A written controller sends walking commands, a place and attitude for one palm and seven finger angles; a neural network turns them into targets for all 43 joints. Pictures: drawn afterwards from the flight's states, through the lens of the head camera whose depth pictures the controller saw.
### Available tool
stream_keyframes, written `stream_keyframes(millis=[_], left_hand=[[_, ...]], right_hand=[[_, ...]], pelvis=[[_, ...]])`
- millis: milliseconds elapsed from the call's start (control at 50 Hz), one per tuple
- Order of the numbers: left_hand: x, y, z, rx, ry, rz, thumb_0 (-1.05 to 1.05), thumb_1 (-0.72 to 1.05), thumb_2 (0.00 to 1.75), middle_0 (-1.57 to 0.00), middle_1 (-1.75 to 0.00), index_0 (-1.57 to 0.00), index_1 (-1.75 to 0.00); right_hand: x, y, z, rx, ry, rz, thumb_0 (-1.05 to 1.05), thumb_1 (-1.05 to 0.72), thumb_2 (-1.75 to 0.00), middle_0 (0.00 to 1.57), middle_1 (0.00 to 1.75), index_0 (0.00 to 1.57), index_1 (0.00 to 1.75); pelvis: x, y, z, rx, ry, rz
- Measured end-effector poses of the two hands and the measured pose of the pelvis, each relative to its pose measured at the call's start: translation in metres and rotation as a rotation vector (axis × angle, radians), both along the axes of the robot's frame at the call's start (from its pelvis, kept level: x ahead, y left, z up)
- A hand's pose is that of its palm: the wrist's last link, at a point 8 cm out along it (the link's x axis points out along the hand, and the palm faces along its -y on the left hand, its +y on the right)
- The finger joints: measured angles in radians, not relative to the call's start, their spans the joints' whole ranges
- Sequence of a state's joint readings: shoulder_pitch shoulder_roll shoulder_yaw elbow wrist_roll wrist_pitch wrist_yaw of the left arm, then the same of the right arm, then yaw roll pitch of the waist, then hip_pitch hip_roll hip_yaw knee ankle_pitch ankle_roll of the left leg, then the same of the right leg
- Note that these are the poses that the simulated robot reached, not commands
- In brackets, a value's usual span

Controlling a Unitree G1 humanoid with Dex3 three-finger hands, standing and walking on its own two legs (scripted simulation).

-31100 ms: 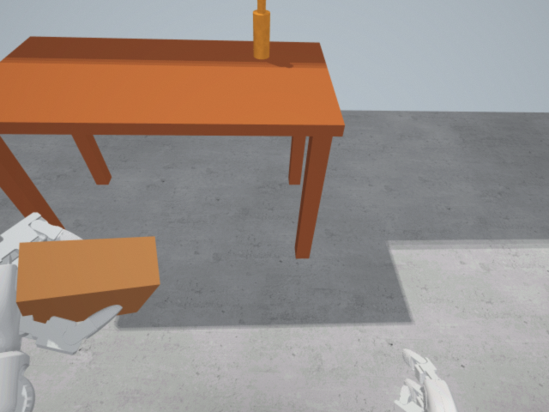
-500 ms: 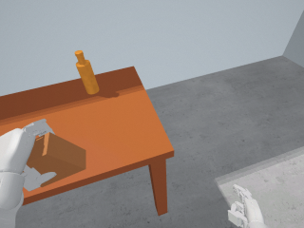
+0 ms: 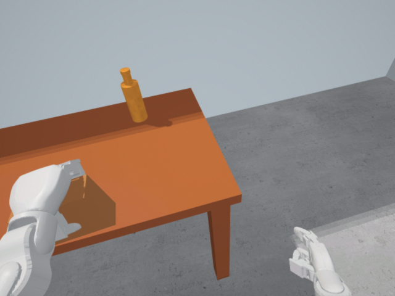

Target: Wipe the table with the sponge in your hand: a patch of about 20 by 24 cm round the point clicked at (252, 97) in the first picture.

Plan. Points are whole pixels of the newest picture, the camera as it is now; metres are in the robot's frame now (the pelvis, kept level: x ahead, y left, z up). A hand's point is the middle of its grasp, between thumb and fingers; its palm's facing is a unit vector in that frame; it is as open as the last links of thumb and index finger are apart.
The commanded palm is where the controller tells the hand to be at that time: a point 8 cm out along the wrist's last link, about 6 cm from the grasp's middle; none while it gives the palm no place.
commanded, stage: turn the palm down, sponge in hand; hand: left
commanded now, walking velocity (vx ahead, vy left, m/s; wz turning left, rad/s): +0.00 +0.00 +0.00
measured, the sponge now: (74, 216) +0.22 +0.29 +0.07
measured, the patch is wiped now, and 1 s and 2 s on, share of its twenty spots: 0.00 0.00 0.00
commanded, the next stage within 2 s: move the sponge above the wiping area in 0.50 s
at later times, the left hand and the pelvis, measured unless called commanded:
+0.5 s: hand (75, 201) +0.23 +0.27 +0.12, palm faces +0.06 -0.08 -1.00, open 9.7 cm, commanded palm +0.20 +0.27 +0.19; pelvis +0.01 -0.01 +0.00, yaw +0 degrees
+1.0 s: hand (86, 194) +0.25 +0.27 +0.10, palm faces +0.04 -0.07 -1.00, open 9.7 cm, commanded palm +0.23 +0.27 +0.17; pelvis +0.00 -0.02 +0.00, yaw -1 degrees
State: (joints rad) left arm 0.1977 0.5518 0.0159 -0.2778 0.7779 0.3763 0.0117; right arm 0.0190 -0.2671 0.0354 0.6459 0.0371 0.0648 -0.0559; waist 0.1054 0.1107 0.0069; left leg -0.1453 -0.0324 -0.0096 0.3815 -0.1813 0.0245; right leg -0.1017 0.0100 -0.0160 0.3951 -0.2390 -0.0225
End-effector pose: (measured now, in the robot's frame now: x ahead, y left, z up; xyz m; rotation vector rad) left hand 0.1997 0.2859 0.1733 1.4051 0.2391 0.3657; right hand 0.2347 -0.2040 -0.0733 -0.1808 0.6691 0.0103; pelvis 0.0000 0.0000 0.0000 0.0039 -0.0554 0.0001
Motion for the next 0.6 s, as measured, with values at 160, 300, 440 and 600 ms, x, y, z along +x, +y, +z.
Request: stream_keyframes(millis=[160,300,440,600], left_hand=[[0.002,-0.007,-0.003,0.056,0.046,-0.011,0.00,-0.48,1.05,-0.78,-1.38,-0.79,-1.38],[0.003,-0.011,-0.003,0.048,0.041,-0.007,0.00,-0.48,1.05,-0.78,-1.38,-0.79,-1.38],[0.006,-0.016,-0.005,0.047,0.052,-0.011,0.00,-0.48,1.05,-0.78,-1.38,-0.79,-1.38],[0.009,-0.021,-0.002,0.048,0.034,-0.017,0.00,-0.48,1.06,-0.78,-1.38,-0.79,-1.38]], right_hand=[[0.006,0.002,0.000,0.017,-0.001,0.022,0.01,-0.91,-0.90,0.20,0.30,0.20,0.30],[0.008,-0.003,0.000,0.019,-0.001,0.019,0.01,-0.91,-0.90,0.20,0.30,0.20,0.30],[0.008,-0.013,-0.001,0.007,0.000,0.004,0.01,-0.91,-0.90,0.20,0.30,0.20,0.30],[0.006,-0.023,-0.001,0.006,0.001,-0.020,0.01,-0.91,-0.90,0.20,0.30,0.20,0.30]], pelvis=[[0.000,-0.003,0.000,0.002,-0.003,-0.001],[0.003,-0.007,0.000,0.003,-0.005,-0.001],[0.005,-0.011,0.000,0.005,-0.005,-0.007],[0.007,-0.013,0.000,0.007,-0.006,-0.010]])
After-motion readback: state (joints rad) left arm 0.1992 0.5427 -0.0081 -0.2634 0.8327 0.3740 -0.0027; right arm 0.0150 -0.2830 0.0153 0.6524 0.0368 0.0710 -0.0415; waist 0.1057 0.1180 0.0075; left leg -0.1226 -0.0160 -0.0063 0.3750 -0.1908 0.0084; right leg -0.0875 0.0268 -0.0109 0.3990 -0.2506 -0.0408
